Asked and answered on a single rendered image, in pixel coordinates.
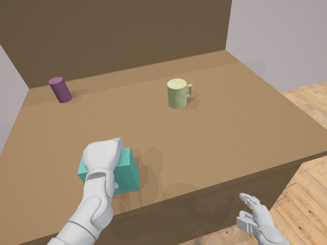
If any table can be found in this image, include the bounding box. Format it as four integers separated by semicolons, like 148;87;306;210
0;0;327;245

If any sponge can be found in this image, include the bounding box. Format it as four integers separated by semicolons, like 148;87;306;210
77;148;139;194

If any right robot hand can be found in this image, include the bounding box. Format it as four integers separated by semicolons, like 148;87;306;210
237;193;275;240

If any left robot forearm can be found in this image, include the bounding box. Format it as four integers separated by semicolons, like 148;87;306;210
47;168;114;245

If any left robot hand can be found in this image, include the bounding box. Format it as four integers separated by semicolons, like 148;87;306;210
83;137;124;190

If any right robot forearm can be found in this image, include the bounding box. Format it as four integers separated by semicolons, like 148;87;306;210
258;225;290;245

